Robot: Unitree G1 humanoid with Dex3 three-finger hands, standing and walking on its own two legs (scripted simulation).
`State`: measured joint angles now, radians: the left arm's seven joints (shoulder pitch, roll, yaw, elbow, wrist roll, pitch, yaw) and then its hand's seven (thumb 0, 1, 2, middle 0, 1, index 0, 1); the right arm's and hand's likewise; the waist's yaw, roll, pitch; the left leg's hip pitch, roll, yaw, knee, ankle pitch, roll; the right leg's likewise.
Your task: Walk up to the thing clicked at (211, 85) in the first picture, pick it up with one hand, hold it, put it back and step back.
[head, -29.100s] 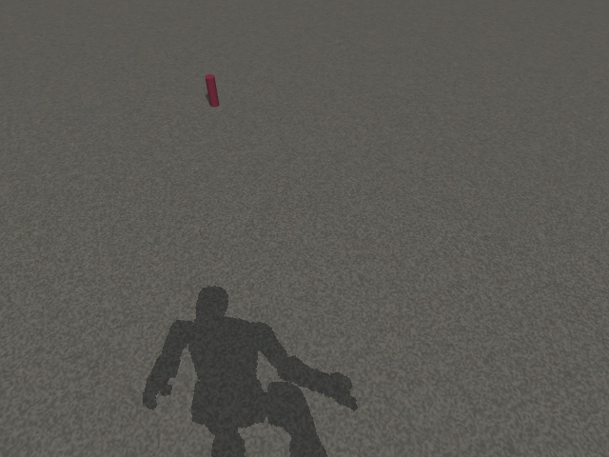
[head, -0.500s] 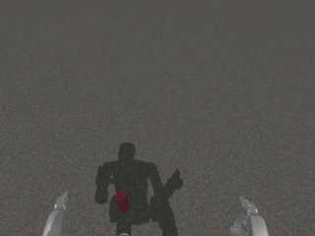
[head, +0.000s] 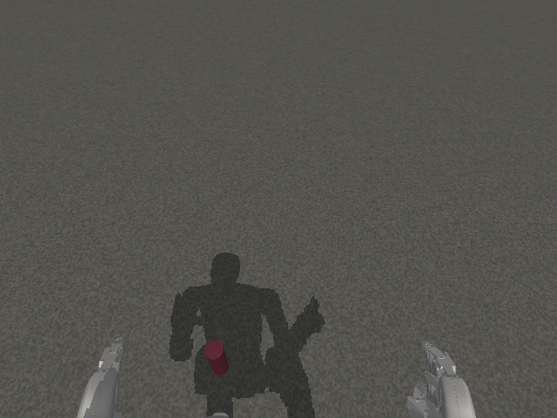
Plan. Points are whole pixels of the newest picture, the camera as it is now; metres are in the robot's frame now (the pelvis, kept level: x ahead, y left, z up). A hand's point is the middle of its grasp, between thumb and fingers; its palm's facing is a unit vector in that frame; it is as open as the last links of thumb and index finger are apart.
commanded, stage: home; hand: left
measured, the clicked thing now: (217, 358) +0.40 +0.17 -0.63
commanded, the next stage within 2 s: stand in 0.50 s
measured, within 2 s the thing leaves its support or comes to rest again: neither
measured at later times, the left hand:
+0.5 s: hand (146, 395) +0.18 +0.18 -0.06, palm faces +0.11 -0.95 -0.28, open 17.6 cm
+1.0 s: hand (142, 402) +0.17 +0.20 -0.08, palm faces +0.01 -0.95 -0.32, open 10.6 cm
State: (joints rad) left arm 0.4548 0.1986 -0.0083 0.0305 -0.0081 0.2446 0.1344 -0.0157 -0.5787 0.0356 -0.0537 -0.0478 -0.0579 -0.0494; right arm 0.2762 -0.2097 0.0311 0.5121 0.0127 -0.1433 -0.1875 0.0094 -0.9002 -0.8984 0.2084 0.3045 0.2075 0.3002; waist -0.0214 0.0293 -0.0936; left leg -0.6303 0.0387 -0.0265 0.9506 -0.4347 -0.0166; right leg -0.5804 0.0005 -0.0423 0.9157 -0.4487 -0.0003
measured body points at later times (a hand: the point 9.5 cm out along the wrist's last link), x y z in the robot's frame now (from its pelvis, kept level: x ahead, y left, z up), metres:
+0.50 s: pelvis +0.01 +0.00 +0.00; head +0.03 +0.01 +0.45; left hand +0.17 +0.23 -0.04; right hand +0.17 -0.24 -0.07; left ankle +0.03 +0.13 -0.69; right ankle +0.01 -0.12 -0.69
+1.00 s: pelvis +0.01 +0.00 +0.01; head +0.03 +0.01 +0.46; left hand +0.17 +0.24 -0.06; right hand +0.17 -0.24 -0.08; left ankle +0.03 +0.13 -0.69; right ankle +0.01 -0.12 -0.69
